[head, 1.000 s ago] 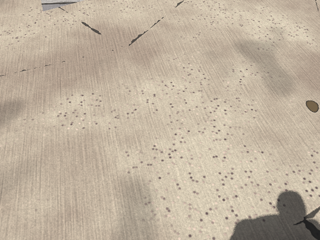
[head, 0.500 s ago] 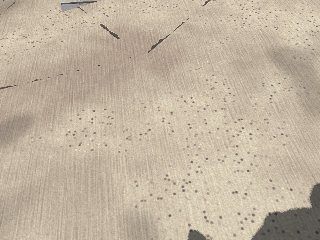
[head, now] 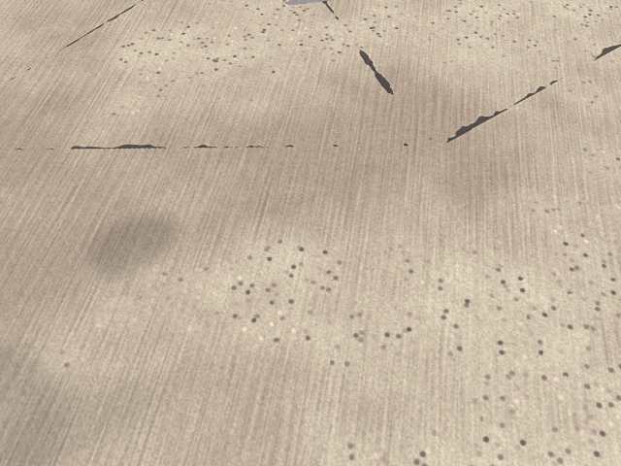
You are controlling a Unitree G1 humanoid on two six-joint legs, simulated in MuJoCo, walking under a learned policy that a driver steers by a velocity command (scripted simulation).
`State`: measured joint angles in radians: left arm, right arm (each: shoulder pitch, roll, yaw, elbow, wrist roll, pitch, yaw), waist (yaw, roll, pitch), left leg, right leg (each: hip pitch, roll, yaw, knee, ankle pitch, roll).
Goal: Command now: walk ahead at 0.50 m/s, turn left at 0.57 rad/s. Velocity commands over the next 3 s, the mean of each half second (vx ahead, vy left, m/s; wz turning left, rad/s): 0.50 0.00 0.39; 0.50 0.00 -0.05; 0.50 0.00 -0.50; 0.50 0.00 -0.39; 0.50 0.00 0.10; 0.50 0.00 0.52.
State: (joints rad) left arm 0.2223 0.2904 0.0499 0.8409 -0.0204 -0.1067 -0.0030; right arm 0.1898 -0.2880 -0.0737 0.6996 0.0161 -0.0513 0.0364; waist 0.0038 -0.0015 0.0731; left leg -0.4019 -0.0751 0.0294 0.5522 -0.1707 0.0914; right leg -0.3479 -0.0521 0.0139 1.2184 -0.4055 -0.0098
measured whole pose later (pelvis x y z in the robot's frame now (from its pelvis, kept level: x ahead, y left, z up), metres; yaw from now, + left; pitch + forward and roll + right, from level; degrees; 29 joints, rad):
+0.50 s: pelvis +0.30 -0.05 +0.01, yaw +11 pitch +2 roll -1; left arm 0.19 0.27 0.05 0.78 0.00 -0.11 -0.03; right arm 0.33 -0.28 -0.05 0.75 0.02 -0.05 -0.01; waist 0.00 0.03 0.01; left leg -0.38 -0.03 -0.09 1.18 -0.39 0.03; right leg -0.35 0.05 -0.02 0.49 -0.17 -0.05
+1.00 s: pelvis +0.56 +0.04 +0.00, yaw +7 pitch +2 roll +0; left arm 0.38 0.30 0.04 0.88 -0.03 -0.06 0.00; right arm 0.10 -0.25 -0.04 0.65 0.00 -0.09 0.02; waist 0.05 -0.03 0.03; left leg -0.40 0.00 0.06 0.52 -0.15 0.03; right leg -0.33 -0.01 0.06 1.11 -0.43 -0.01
